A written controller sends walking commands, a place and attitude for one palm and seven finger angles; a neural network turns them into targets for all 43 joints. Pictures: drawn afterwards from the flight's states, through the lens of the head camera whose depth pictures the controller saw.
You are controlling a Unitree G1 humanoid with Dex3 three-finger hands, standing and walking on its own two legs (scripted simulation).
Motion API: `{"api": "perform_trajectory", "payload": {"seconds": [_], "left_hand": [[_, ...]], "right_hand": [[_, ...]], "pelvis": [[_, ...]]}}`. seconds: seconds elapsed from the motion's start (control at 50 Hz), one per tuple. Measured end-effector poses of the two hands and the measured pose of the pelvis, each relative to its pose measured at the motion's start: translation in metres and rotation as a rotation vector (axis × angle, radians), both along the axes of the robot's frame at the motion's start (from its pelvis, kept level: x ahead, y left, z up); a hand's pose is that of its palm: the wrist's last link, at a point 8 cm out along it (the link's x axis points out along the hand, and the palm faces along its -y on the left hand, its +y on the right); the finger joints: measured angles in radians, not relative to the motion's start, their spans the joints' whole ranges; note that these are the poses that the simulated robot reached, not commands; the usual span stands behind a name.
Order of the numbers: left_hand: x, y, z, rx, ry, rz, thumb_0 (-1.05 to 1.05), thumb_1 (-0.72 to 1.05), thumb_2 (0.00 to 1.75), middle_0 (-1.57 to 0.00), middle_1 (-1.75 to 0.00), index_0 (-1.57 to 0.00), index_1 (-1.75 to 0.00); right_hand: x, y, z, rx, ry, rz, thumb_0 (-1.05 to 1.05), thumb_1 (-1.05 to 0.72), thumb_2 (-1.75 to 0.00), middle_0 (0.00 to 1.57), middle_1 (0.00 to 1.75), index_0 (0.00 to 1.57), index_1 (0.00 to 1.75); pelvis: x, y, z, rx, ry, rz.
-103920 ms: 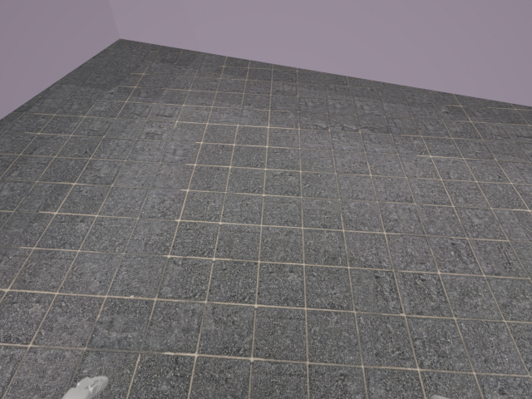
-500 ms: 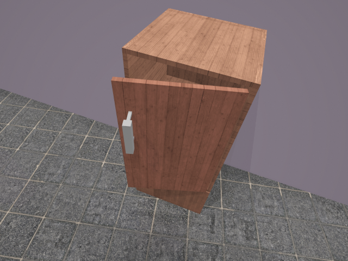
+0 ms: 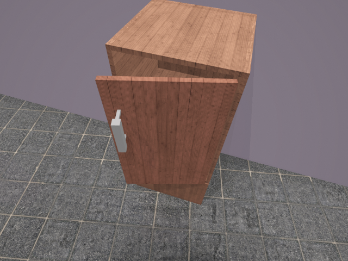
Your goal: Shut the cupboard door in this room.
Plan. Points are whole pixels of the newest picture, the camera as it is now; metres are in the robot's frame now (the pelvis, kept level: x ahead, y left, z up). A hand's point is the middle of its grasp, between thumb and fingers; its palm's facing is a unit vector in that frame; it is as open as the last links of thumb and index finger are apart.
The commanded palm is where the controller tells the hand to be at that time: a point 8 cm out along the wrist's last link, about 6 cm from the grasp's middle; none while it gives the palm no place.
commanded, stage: come to a stop and stand still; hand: left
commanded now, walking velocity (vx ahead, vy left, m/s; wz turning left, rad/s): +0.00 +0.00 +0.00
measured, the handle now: (120, 131) +0.47 +0.19 -0.03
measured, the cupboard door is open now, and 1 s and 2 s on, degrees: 18 18 18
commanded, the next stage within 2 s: look again from close up in 0.72 s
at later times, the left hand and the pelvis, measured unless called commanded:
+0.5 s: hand out of the picture -0.02 +0.22 -0.17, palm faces +0.00 -0.98 -0.20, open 7.3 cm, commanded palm none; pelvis -0.06 +0.04 +0.00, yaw -1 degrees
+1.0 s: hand out of the picture -0.06 +0.21 -0.17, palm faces +0.00 -0.98 -0.17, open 7.3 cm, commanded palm none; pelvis -0.05 +0.05 +0.01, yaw -1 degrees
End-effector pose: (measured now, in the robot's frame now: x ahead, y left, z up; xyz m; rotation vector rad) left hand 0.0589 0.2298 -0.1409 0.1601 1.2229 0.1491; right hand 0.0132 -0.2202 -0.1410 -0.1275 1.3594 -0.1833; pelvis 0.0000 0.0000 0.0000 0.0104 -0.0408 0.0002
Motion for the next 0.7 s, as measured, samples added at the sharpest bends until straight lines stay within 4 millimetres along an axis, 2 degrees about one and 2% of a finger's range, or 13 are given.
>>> {"api": "perform_trajectory", "payload": {"seconds": [0.2, 0.28, 0.34, 0.4, 0.56, 0.7], "left_hand": [[-0.029, 0.029, 0.003, 0.045, -0.042, -0.026, 0.0, 0.91, 0.9, -0.2, -0.3, -0.2, -0.3], [-0.037, 0.041, -0.004, 0.032, -0.043, -0.018, 0.0, 0.91, 0.9, -0.2, -0.3, -0.2, -0.3], [-0.044, 0.046, 0.0, 0.018, -0.033, -0.022, 0.0, 0.91, 0.9, -0.2, -0.3, -0.2, -0.3], [-0.056, 0.047, 0.002, 0.007, -0.022, -0.014, 0.0, 0.91, 0.9, -0.2, -0.3, -0.2, -0.3], [-0.1, 0.04, 0.0, -0.015, 0.098, -0.017, 0.0, 0.91, 0.9, -0.2, -0.3, -0.2, -0.3], [-0.118, 0.035, -0.003, -0.038, 0.139, -0.007, 0.0, 0.91, 0.9, -0.2, -0.3, -0.2, -0.3]], "right_hand": [[0.002, -0.004, -0.001, -0.03, -0.157, 0.026, 0.01, -0.92, -0.9, 0.2, 0.3, 0.2, 0.3], [-0.016, 0.005, 0.005, -0.049, -0.159, 0.023, 0.0, -0.92, -0.9, 0.2, 0.3, 0.2, 0.3], [-0.034, 0.014, 0.008, -0.047, -0.124, 0.019, 0.0, -0.91, -0.9, 0.2, 0.3, 0.2, 0.3], [-0.046, 0.022, 0.005, -0.033, -0.079, 0.023, 0.0, -0.91, -0.9, 0.2, 0.3, 0.2, 0.3], [-0.055, 0.039, 0.003, 0.001, -0.058, 0.011, 0.01, -0.92, -0.9, 0.2, 0.3, 0.2, 0.3], [-0.063, 0.043, 0.006, 0.001, -0.026, 0.009, 0.01, -0.92, -0.9, 0.2, 0.3, 0.2, 0.3]], "pelvis": [[-0.031, 0.017, -0.01, -0.019, 0.003, 0.004], [-0.04, 0.028, -0.012, -0.023, -0.002, 0.003], [-0.045, 0.035, -0.007, -0.033, 0.007, 0.001], [-0.047, 0.039, -0.004, -0.026, 0.018, -0.004], [-0.059, 0.047, 0.0, -0.019, 0.018, -0.016], [-0.062, 0.049, 0.002, -0.02, 0.018, -0.011]]}}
